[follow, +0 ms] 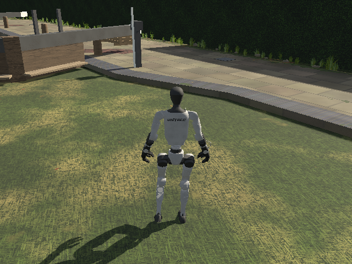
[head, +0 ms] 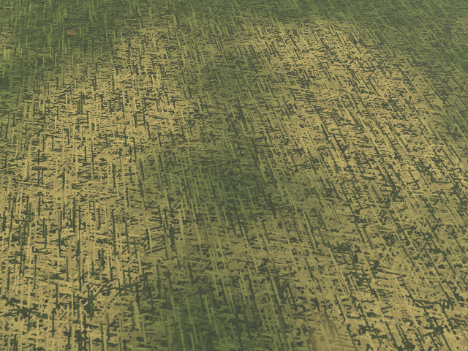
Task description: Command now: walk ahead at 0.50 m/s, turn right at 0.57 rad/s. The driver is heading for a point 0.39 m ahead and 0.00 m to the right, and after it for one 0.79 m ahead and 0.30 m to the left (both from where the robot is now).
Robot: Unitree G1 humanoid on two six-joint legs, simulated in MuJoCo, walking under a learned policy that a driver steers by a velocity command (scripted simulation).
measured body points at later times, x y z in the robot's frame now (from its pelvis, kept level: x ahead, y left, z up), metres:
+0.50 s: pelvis +0.29 +0.05 +0.01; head +0.32 +0.06 +0.46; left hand +0.46 +0.30 -0.10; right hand +0.34 -0.23 -0.10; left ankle +0.34 +0.14 -0.73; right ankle +0.21 -0.07 -0.65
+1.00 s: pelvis +0.54 -0.01 +0.01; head +0.56 -0.02 +0.46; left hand +0.61 +0.27 -0.09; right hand +0.69 -0.29 -0.10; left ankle +0.54 +0.13 -0.66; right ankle +0.54 -0.12 -0.73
